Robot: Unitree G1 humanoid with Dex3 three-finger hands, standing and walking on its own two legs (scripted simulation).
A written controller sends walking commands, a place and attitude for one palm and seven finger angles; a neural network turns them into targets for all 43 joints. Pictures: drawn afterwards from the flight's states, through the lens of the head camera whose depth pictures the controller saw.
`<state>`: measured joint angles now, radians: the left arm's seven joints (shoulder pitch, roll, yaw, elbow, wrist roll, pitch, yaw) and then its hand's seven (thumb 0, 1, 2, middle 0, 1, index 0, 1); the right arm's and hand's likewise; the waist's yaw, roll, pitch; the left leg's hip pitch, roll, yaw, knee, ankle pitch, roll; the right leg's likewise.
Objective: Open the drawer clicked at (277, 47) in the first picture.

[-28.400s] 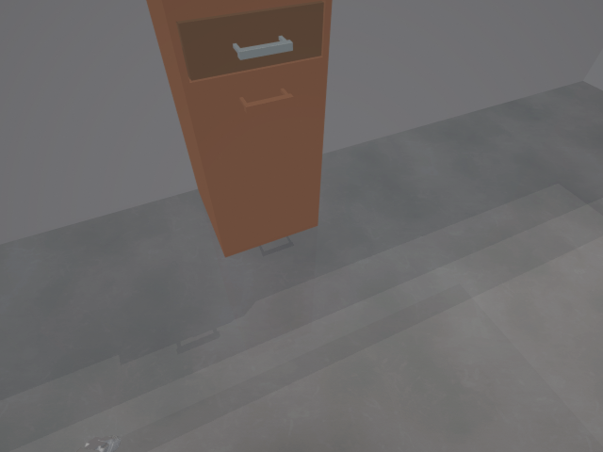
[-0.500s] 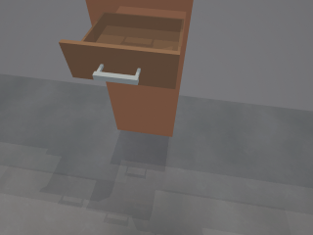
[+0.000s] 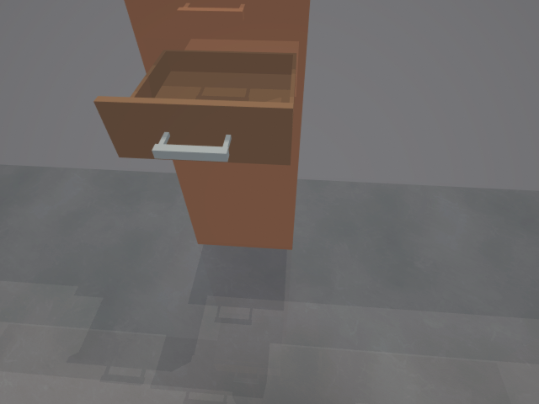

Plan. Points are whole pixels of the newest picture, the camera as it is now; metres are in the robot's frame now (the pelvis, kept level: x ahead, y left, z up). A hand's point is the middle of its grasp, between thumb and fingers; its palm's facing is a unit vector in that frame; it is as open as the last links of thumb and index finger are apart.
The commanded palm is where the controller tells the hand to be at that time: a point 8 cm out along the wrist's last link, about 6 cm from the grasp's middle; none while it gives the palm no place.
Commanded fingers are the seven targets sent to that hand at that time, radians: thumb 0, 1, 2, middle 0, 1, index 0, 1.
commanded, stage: let the arm hang, fingers relaxed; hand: left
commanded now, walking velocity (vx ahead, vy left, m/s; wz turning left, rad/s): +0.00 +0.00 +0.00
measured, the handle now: (193, 145) +0.57 +0.17 +0.07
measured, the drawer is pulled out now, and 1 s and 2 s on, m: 0.30 0.30 0.30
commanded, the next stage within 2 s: look to check the result in 0.10 s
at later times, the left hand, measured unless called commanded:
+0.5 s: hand out of the picture -0.01 +0.16 -0.17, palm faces +0.03 -0.98 -0.19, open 7.4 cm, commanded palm none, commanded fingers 0.00 0.90 0.90 -0.20 -0.30 -0.20 -0.30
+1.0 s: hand out of the picture +0.03 +0.17 -0.17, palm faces +0.01 -0.98 -0.20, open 7.4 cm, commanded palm none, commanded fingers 0.00 0.90 0.90 -0.20 -0.30 -0.20 -0.30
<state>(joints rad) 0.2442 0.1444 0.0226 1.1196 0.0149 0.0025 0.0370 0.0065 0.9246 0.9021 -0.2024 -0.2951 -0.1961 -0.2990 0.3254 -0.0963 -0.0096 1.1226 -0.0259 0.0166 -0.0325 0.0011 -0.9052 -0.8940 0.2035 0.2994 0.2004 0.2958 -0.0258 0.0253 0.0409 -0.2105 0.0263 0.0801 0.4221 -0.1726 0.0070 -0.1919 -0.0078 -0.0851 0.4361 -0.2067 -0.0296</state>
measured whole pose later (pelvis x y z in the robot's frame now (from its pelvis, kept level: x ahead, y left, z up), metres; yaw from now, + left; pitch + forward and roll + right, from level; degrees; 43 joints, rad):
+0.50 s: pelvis +0.00 +0.00 +0.00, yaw +0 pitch -2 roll +0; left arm 0.28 0.13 0.02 1.15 0.01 0.00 0.04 0.00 0.90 0.90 -0.20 -0.30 -0.20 -0.30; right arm 0.28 -0.12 -0.02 1.12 -0.02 0.02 -0.04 0.00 -0.91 -0.89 0.20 0.30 0.20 0.30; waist -0.01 0.02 0.07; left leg -0.20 0.03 0.08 0.41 -0.17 0.00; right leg -0.18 0.00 -0.09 0.41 -0.20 -0.03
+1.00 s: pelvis +0.02 +0.00 +0.00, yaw +0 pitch -2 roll +0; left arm 0.24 0.14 0.02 1.13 0.01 0.00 0.04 0.00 0.91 0.90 -0.20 -0.29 -0.20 -0.30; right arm 0.27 -0.12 -0.02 1.13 -0.02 0.02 -0.04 0.00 -0.91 -0.89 0.20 0.30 0.20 0.30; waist -0.02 0.01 0.08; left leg -0.19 0.04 0.08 0.41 -0.19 0.00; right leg -0.16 0.01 -0.09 0.40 -0.21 -0.03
